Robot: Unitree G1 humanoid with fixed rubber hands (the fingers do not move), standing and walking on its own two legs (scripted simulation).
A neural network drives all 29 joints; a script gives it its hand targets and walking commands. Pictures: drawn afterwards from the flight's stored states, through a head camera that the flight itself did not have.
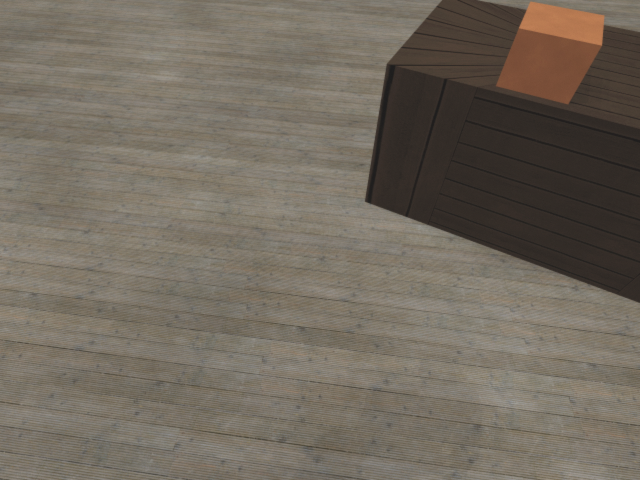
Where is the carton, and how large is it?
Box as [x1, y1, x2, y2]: [496, 1, 604, 103]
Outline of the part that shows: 530,1 496,85 568,103 601,46 604,15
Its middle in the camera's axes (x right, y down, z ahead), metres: +0.70 -0.58 +1.18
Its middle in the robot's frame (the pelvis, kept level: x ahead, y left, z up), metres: +1.23 -0.73 -0.05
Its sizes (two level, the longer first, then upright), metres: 0.235 0.214 0.171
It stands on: a pedestal, 0.64 m high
